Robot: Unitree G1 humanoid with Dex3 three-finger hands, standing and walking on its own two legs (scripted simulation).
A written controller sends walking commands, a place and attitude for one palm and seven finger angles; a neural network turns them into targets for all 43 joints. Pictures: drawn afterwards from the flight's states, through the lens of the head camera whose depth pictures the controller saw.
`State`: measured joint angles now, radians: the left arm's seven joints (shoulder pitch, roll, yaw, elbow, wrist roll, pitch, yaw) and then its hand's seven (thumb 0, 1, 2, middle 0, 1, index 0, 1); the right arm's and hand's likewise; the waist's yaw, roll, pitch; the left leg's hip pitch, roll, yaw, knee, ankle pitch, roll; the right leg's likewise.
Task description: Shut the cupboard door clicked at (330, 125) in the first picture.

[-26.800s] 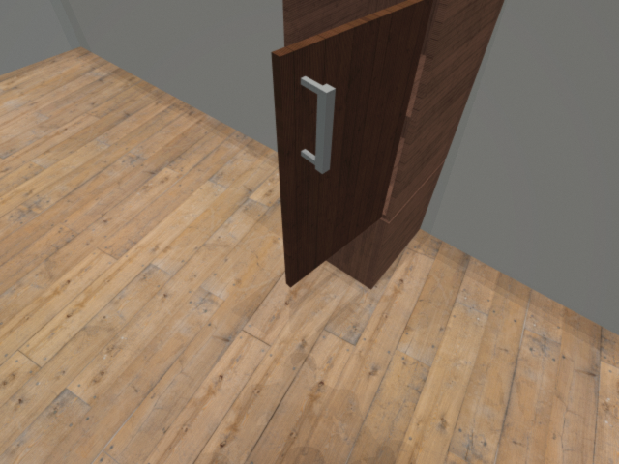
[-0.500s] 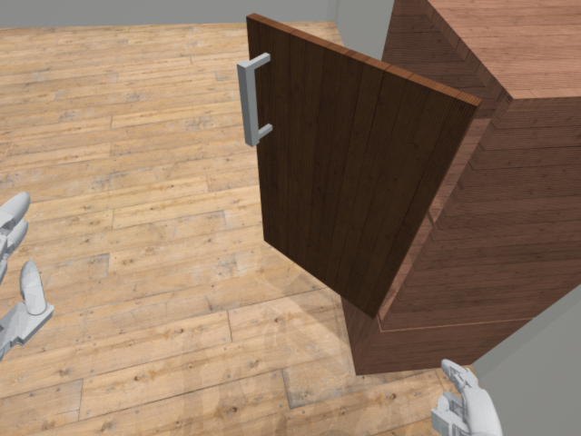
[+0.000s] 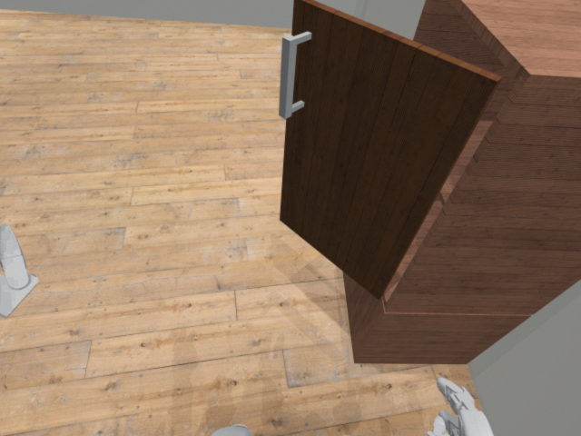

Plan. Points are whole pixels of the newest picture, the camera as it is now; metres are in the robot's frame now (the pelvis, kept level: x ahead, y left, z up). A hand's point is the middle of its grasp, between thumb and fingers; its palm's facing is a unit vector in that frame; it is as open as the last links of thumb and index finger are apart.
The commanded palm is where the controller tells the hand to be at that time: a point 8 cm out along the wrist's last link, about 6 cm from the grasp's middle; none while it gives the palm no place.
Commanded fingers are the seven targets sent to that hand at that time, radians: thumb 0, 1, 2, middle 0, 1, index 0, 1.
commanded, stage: step back with the hand held close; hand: left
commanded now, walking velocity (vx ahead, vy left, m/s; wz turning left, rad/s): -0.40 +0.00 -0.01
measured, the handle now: (294, 76) +0.69 +0.04 +0.15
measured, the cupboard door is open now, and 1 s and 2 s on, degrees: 45 45 45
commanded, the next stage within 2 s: stop stepping back and stand still in 0.46 s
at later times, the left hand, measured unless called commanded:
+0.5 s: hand out of the picture +0.12 +0.30 +0.21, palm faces +0.50 -0.74 -0.46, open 7.4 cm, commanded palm +0.06 +0.31 +0.20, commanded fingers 0.00 0.90 0.90 -0.20 -0.30 -0.20 -0.30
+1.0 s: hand out of the picture +0.11 +0.31 +0.19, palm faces +0.41 -0.87 -0.28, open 7.4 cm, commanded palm +0.06 +0.33 +0.20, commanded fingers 0.00 0.90 0.90 -0.20 -0.30 -0.20 -0.30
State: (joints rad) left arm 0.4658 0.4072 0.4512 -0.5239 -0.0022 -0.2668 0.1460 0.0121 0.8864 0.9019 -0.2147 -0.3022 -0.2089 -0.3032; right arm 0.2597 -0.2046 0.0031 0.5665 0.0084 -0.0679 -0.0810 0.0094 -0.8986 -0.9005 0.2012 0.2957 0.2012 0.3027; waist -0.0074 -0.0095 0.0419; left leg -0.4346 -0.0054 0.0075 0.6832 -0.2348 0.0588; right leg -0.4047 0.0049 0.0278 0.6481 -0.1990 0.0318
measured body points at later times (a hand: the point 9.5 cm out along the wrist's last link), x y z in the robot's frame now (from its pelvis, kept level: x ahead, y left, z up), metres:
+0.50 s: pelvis -0.07 +0.01 +0.01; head -0.05 +0.05 +0.46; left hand +0.09 +0.33 +0.23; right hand +0.11 -0.21 -0.06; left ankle +0.08 +0.09 -0.72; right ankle -0.20 -0.13 -0.67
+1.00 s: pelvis -0.12 +0.06 -0.02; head -0.16 +0.12 +0.43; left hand +0.08 +0.36 +0.20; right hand -0.05 -0.23 -0.08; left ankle +0.01 +0.10 -0.72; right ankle -0.26 -0.13 -0.71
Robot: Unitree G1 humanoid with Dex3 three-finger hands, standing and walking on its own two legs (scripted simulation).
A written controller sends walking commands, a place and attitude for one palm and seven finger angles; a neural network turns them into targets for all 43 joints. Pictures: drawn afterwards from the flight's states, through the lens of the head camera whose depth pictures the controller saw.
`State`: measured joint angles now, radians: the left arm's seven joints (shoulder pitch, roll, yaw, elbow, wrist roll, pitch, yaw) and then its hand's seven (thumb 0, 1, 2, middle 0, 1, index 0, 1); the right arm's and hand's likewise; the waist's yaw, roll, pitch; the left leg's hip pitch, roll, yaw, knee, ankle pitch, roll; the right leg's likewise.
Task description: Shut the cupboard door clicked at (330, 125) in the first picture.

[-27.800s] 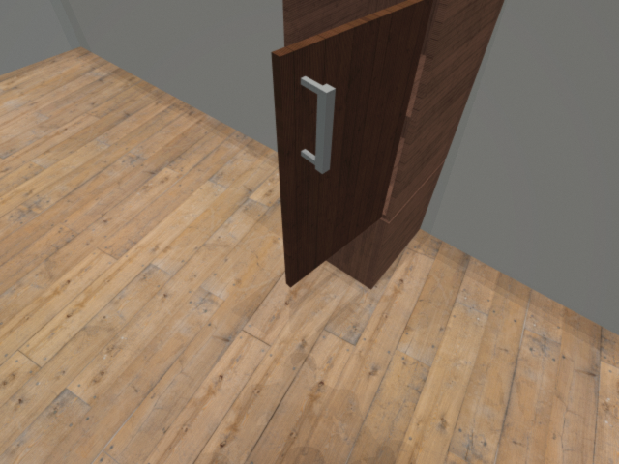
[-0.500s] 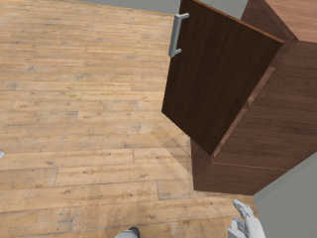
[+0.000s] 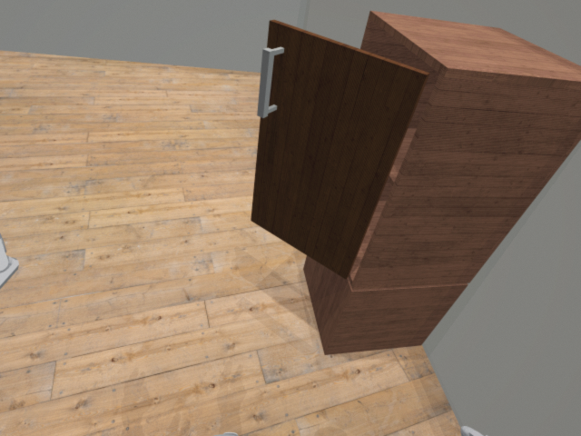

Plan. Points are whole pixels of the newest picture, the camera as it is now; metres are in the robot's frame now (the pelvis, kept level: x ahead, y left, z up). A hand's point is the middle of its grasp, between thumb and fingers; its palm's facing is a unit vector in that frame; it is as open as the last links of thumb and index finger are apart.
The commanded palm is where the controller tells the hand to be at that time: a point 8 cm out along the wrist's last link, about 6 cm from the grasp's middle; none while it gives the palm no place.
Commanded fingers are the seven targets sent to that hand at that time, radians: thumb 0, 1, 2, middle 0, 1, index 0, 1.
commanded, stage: stop stepping back and stand still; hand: left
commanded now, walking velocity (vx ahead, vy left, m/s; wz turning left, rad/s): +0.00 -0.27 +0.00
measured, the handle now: (270, 82) +0.81 +0.10 +0.17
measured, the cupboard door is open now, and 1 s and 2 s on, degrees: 45 45 45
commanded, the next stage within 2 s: let the arm hang, fingers relaxed in 0.74 s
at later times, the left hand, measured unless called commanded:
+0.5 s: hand out of the picture +0.13 +0.35 +0.21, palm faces +0.62 -0.75 -0.23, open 7.4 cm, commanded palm +0.07 +0.35 +0.22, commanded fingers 0.00 0.90 0.90 -0.20 -0.30 -0.20 -0.30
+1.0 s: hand out of the picture +0.10 +0.31 +0.00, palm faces +0.21 -0.88 -0.43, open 7.4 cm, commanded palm none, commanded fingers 0.00 0.90 0.90 -0.20 -0.30 -0.20 -0.30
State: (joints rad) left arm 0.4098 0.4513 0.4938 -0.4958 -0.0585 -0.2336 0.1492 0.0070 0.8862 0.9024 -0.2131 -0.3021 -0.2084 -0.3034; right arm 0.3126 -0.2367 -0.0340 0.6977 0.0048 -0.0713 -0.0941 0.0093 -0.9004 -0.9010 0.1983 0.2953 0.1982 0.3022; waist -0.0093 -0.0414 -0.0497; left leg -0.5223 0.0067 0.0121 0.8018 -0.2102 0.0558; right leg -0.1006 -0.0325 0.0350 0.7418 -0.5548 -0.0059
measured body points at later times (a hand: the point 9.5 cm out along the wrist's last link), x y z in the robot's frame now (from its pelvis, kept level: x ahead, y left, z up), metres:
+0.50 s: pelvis -0.06 +0.05 +0.03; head -0.11 +0.06 +0.48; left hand +0.09 +0.38 +0.22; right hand +0.08 -0.19 -0.05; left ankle -0.05 +0.21 -0.67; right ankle -0.12 -0.04 -0.70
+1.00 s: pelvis -0.08 +0.06 +0.02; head -0.07 +0.02 +0.47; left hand +0.08 +0.36 +0.02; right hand +0.07 -0.18 -0.11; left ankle -0.06 +0.19 -0.70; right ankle -0.07 -0.02 -0.70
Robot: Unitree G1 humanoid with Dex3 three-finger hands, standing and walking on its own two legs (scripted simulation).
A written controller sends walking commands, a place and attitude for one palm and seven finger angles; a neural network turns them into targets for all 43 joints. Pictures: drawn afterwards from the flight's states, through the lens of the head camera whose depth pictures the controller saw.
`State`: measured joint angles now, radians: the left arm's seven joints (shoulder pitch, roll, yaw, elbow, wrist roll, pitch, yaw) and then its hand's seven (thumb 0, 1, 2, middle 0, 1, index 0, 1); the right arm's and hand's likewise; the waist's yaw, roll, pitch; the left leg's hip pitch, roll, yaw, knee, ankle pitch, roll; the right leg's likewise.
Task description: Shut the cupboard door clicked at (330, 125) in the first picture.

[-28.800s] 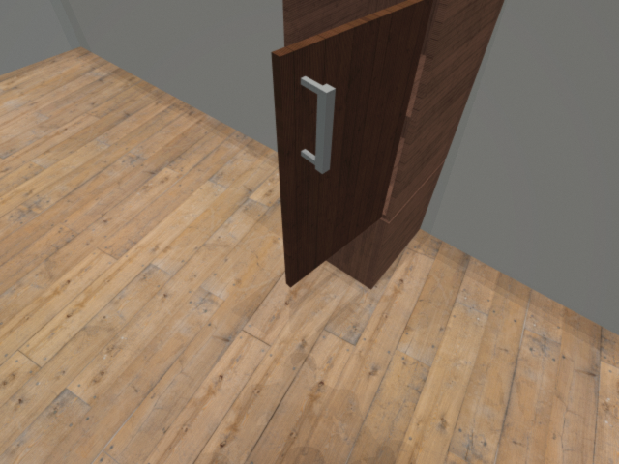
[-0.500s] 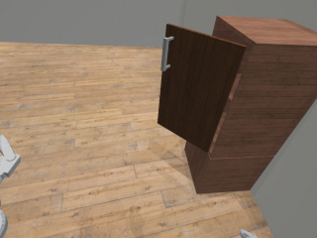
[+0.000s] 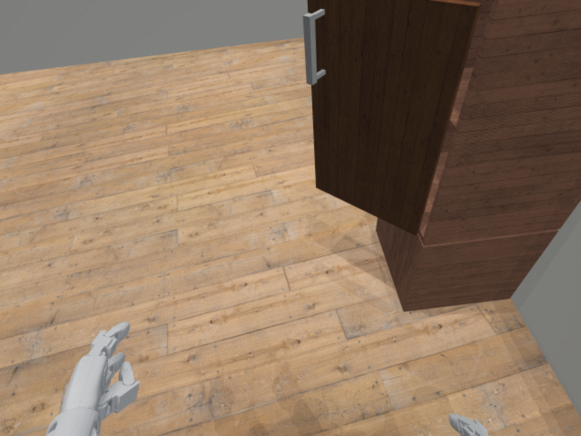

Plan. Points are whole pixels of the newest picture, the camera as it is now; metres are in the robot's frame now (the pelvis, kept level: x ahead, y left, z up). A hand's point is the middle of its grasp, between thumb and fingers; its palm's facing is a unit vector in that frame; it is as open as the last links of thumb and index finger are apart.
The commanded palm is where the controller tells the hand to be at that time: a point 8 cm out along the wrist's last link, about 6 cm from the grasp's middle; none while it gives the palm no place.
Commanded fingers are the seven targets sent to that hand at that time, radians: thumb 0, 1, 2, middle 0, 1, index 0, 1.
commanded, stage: let the arm hang, fingers relaxed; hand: left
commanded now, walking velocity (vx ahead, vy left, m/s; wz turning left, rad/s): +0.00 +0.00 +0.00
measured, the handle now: (315, 48) +0.88 -0.04 +0.15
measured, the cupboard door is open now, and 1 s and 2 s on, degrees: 45 45 45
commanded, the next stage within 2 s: look to check the result in 0.94 s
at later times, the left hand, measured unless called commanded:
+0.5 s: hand out of the picture -0.03 +0.20 -0.15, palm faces +0.03 -0.98 -0.22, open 7.3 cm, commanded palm none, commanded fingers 0.00 0.90 0.90 -0.20 -0.30 -0.20 -0.30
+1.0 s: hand out of the picture -0.04 +0.18 -0.15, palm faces +0.03 -0.99 -0.14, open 7.4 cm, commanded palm none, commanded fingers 0.00 0.90 0.90 -0.20 -0.30 -0.20 -0.30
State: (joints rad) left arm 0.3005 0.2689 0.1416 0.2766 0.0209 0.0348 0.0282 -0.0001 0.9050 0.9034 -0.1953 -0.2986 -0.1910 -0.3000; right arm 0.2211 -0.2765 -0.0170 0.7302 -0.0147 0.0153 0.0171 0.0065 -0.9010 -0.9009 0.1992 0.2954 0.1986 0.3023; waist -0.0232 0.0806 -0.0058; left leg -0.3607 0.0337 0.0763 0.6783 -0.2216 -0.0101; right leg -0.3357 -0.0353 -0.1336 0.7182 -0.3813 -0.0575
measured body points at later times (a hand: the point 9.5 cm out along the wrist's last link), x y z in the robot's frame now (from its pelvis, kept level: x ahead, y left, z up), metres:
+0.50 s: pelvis -0.02 +0.01 +0.02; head -0.03 +0.01 +0.47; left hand -0.03 +0.25 -0.13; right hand -0.05 -0.20 -0.14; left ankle +0.02 +0.13 -0.72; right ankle +0.00 -0.08 -0.72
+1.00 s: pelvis -0.01 +0.04 +0.02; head -0.02 +0.04 +0.47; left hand -0.04 +0.24 -0.14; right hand -0.04 -0.15 -0.14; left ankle +0.02 +0.13 -0.72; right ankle +0.00 -0.08 -0.72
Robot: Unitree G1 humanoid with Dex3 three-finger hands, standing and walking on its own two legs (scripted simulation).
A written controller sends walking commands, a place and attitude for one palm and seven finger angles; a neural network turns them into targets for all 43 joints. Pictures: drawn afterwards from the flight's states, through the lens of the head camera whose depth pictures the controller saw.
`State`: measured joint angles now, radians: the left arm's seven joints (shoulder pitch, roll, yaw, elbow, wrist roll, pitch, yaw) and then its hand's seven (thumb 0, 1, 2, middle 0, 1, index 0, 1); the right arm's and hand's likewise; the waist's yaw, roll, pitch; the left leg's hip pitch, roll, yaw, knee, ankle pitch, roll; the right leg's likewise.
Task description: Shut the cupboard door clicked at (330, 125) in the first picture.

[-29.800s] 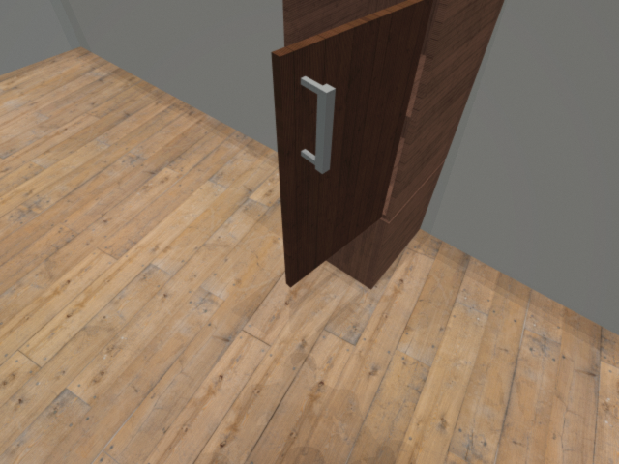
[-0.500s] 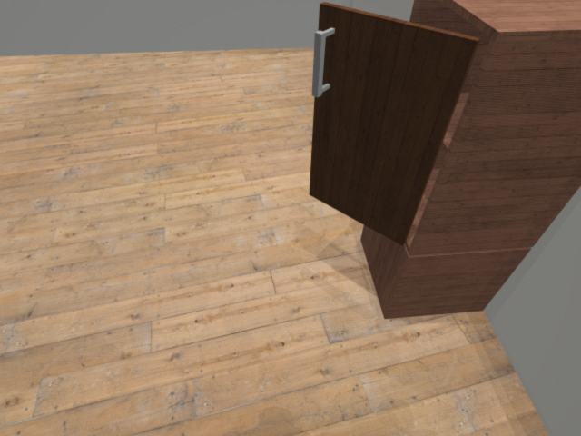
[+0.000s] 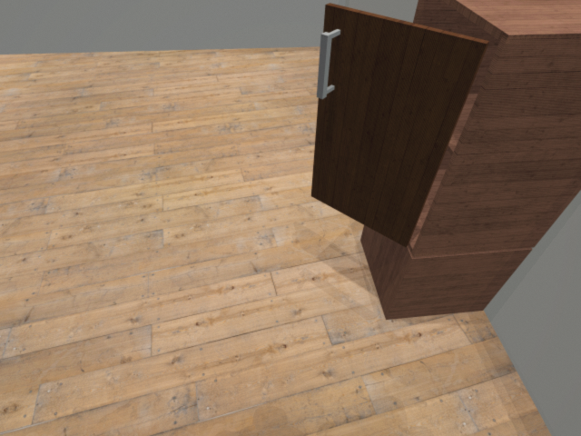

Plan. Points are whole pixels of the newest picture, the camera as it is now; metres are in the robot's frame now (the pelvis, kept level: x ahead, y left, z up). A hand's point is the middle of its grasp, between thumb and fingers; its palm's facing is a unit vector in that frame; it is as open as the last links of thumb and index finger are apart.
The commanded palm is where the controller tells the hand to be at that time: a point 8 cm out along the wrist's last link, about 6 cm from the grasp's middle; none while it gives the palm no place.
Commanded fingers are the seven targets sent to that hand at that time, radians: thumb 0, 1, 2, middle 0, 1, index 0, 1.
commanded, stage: look to check the result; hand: left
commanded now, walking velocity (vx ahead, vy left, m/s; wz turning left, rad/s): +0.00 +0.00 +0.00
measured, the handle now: (328, 64) +0.90 -0.04 +0.13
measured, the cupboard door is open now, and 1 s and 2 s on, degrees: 45 45 45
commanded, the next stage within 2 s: walk to a spot facing it in 0.52 s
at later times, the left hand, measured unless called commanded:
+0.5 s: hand out of the picture -0.01 +0.15 -0.18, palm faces +0.04 -0.99 -0.16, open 7.4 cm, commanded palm none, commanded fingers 0.00 0.90 0.90 -0.20 -0.30 -0.20 -0.30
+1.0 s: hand out of the picture +0.01 +0.19 -0.20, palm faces +0.18 -0.97 -0.19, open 7.4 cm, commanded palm none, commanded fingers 0.00 0.90 0.90 -0.20 -0.30 -0.20 -0.30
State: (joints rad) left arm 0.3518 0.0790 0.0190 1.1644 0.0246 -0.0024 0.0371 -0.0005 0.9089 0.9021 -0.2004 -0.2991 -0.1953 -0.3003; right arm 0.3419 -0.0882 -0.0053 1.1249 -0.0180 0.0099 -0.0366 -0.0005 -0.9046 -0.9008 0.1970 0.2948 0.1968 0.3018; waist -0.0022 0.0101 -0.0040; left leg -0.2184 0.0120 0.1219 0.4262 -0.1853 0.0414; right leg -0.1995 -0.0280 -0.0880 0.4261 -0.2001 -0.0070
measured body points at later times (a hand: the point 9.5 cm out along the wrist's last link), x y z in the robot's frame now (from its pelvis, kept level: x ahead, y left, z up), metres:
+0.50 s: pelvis +0.01 +0.00 +0.00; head +0.02 +0.00 +0.45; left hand -0.01 +0.20 -0.16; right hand -0.02 -0.20 -0.16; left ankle +0.03 +0.09 -0.74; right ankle +0.02 -0.12 -0.74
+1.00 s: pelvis +0.01 +0.01 -0.02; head +0.05 +0.03 +0.43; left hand +0.00 +0.24 -0.19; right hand +0.04 -0.22 -0.17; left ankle +0.03 +0.09 -0.74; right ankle +0.02 -0.11 -0.74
